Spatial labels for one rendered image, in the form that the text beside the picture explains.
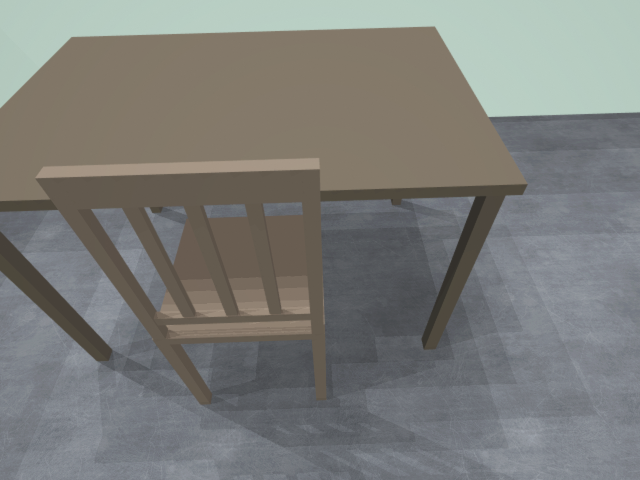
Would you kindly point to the table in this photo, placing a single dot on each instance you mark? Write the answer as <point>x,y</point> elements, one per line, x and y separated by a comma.
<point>387,111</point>

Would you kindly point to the chair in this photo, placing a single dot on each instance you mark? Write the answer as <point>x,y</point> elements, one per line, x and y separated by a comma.
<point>234,279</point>

